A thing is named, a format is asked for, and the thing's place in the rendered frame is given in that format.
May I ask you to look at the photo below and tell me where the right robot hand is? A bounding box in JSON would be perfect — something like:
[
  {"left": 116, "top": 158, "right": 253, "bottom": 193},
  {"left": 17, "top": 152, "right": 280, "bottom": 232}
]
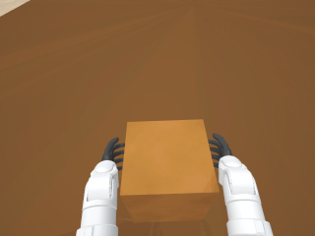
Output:
[{"left": 208, "top": 133, "right": 232, "bottom": 168}]

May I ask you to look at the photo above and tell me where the left robot hand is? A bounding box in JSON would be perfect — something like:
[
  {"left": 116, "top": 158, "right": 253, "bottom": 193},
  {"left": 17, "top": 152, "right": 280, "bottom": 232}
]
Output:
[{"left": 101, "top": 137, "right": 125, "bottom": 171}]

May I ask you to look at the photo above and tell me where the carton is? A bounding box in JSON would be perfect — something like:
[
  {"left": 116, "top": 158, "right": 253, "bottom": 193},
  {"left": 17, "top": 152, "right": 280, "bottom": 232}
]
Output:
[{"left": 119, "top": 119, "right": 220, "bottom": 223}]

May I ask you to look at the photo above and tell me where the left robot forearm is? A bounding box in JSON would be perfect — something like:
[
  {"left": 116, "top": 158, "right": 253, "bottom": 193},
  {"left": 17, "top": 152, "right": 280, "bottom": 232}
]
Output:
[{"left": 76, "top": 160, "right": 119, "bottom": 236}]

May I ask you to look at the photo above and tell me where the right robot forearm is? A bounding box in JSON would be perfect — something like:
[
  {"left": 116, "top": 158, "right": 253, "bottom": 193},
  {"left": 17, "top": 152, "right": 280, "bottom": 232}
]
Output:
[{"left": 219, "top": 155, "right": 274, "bottom": 236}]

